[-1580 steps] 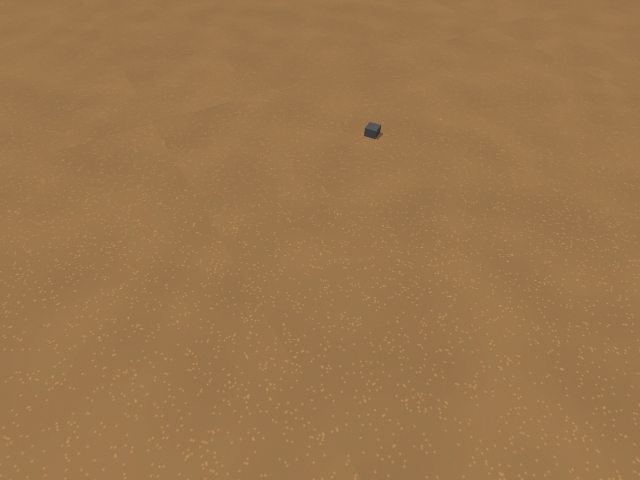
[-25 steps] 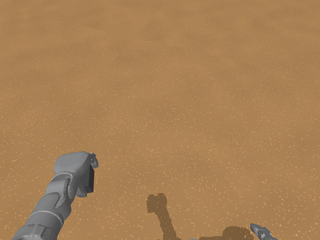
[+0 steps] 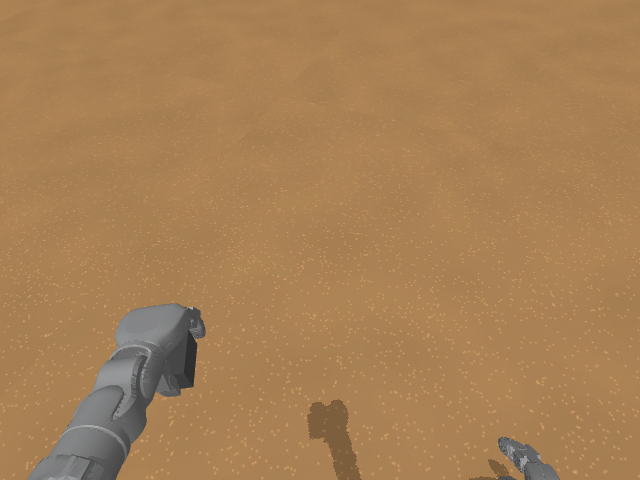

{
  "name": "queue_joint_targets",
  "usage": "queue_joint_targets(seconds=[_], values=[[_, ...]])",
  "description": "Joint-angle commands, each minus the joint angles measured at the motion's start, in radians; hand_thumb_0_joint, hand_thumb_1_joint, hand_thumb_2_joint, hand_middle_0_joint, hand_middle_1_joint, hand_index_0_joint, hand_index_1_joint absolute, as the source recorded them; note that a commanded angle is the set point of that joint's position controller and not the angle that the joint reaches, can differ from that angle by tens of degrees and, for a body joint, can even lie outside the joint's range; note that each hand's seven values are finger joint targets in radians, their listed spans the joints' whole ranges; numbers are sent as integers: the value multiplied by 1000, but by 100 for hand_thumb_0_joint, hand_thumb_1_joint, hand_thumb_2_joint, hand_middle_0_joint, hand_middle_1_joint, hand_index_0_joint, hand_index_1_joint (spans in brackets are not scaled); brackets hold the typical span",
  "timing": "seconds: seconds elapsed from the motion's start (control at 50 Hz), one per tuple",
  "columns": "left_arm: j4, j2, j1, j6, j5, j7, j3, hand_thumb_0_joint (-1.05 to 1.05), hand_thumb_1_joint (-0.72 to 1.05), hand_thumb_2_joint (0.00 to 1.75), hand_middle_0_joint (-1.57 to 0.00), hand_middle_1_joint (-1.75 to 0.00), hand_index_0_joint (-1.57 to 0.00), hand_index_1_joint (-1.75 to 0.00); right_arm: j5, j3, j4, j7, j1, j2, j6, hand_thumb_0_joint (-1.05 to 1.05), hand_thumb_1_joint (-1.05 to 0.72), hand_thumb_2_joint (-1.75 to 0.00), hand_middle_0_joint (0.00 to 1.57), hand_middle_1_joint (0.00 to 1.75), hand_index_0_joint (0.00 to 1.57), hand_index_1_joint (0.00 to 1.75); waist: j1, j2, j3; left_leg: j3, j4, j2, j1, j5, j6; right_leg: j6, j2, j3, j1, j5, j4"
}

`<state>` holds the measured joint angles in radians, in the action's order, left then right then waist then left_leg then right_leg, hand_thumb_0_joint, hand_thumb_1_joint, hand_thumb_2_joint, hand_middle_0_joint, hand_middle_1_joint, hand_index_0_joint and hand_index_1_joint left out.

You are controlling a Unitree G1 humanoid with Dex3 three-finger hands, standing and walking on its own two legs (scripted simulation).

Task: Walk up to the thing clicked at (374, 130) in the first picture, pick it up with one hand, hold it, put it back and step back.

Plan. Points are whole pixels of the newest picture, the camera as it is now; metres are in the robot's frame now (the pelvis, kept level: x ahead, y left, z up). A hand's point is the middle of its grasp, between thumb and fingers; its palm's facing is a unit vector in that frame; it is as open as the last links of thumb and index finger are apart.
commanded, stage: hold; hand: left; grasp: from above
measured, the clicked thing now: (168, 360) +0.31 +0.23 -0.08
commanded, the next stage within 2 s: crouch in 1.26 s
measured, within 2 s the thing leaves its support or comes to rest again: neither
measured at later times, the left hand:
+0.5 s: hand (165, 362) +0.29 +0.21 -0.03, palm faces -0.43 -0.07 -0.90, open 9.5 cm
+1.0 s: hand (164, 354) +0.30 +0.22 -0.02, palm faces -0.44 -0.07 -0.90, open 9.4 cm
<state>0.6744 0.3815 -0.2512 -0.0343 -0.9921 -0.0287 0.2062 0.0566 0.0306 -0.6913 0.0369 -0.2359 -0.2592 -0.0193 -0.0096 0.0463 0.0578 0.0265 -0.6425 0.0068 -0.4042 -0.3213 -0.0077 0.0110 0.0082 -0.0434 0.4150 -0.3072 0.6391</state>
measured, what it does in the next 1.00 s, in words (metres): stands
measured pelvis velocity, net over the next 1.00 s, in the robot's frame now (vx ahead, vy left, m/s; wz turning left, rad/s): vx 0.00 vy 0.00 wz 0.00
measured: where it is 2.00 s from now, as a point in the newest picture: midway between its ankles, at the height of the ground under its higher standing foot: outside the picture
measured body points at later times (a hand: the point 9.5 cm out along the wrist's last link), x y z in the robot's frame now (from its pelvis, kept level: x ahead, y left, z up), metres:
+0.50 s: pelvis -0.01 +0.00 +0.01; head +0.00 -0.03 +0.46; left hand +0.31 +0.22 +0.02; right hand +0.13 -0.26 -0.11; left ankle +0.00 +0.11 -0.72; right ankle +0.01 -0.13 -0.72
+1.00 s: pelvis +0.00 +0.00 +0.01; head +0.02 -0.02 +0.46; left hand +0.32 +0.22 +0.03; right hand +0.15 -0.25 -0.10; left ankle +0.00 +0.11 -0.72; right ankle +0.01 -0.13 -0.72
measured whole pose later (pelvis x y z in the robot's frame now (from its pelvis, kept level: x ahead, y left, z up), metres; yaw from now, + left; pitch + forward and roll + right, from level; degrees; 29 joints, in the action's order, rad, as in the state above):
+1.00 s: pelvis +0.00 +0.00 +0.01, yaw +0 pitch +2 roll +0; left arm 0.61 0.38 -0.24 -0.04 -0.99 0.03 0.22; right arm 0.07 0.02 -0.67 0.05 -0.20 -0.26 -0.05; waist 0.01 0.05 0.01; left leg 0.03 -0.49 0.00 -0.27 -0.25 -0.01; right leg 0.01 0.00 -0.05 0.29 -0.25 0.50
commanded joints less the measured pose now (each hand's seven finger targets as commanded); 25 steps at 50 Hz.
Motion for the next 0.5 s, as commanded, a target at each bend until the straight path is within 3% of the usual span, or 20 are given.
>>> queue_joint_targets(seconds=[0.0, 0.48], values=[[-200, 205, -317, -6, 0, -28, -89, 0, 61, 66, -98, -54, -100, -53, 2, 49, 132, 9, 52, -137, 34, 0, -89, -90, 20, 30, 20, 30, -2, -18, 249, -10, 97, -22, 149, 270, -5, -27, 35, 18, -102, 232, -98], [-280, 208, -311, -12, 15, 12, -88, 0, 65, 68, -102, -55, -103, -54, 12, 31, 160, 20, 117, -127, 22, 0, -90, -90, 20, 30, 20, 30, 12, -33, 186, -1, 182, -23, 204, 203, -10, -22, 27, 13, -152, 166, -187]])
